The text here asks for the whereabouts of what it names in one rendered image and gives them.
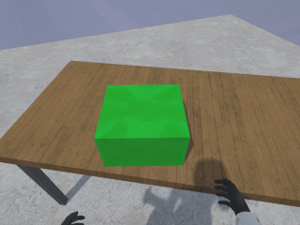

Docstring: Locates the robot left hand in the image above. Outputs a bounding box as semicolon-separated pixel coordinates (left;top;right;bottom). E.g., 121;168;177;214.
61;211;85;225

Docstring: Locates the robot right hand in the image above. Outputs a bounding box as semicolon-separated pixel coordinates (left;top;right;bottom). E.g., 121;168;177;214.
214;177;250;215

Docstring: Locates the carton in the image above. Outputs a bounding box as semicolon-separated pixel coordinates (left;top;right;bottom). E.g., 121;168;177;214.
94;84;190;167

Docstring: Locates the robot right forearm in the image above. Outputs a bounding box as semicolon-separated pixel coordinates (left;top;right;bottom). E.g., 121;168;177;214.
235;211;262;225

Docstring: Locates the table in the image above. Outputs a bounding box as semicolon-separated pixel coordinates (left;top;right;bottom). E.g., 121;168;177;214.
0;60;300;207

